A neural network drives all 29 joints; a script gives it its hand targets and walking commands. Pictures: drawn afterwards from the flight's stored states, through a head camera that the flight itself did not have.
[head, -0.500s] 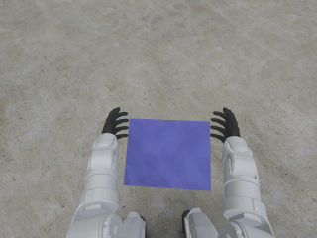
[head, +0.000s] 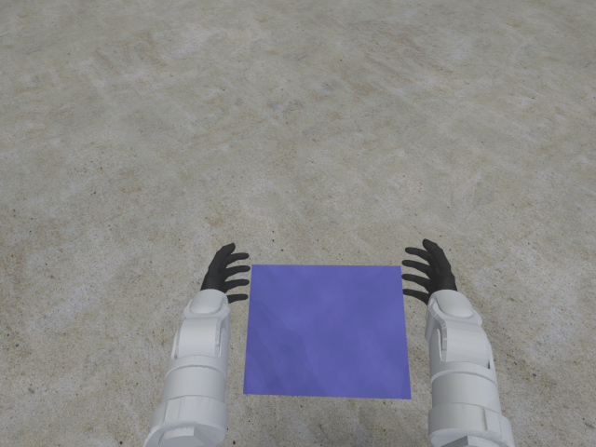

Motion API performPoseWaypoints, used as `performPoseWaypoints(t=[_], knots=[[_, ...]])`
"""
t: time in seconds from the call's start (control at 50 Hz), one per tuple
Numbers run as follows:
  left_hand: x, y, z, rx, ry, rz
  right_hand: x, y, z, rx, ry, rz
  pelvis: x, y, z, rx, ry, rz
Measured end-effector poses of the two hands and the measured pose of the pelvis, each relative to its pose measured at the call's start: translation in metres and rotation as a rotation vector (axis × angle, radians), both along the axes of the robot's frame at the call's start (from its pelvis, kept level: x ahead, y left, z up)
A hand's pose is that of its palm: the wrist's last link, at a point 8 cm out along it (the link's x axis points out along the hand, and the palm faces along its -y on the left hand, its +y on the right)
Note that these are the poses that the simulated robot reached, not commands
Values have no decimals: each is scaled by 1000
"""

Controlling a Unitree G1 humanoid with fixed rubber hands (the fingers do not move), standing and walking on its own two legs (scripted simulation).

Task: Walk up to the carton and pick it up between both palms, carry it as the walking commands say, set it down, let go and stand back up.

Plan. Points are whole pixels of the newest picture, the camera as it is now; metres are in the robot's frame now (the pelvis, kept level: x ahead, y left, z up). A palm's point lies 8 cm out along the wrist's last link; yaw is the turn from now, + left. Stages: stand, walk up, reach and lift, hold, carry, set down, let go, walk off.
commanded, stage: reach and lift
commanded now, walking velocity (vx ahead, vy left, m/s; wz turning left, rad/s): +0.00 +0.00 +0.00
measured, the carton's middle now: (325, 330) +0.31 -0.03 -0.12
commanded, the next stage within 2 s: hold in 1.70 s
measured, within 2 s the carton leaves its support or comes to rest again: neither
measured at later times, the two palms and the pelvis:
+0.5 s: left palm (202, 287) +0.31 +0.13 +0.05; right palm (459, 280) +0.30 -0.18 +0.06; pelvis +0.01 -0.01 +0.02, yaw +0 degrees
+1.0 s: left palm (184, 292) +0.30 +0.14 +0.06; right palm (442, 275) +0.31 -0.16 +0.07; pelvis +0.01 -0.01 +0.02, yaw +0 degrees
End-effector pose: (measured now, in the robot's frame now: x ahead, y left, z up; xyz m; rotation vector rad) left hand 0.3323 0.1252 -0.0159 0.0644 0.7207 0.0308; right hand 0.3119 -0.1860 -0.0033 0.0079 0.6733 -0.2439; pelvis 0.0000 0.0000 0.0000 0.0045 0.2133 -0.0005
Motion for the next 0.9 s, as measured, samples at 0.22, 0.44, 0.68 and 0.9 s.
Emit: performPoseWaypoints(t=[0.22, 0.44, 0.68, 0.9], knots=[[-5, 0, 31, 8, -32, 4, 0, 0, 31, 4, -34, 10, 4, -5, 9, -1, -109, 5], [-18, 2, 60, 6, -58, 15, -9, 2, 60, -7, -60, 17, 9, -6, 15, -3, -218, 8], [-23, 7, 75, 13, -45, 43, -15, 8, 72, -2, -41, 26, 7, -3, 16, -4, -299, 0], [-28, 19, 75, 36, -38, 91, -8, 20, 69, -3, -32, 79, 8, -4, 16, -2, -312, 4]])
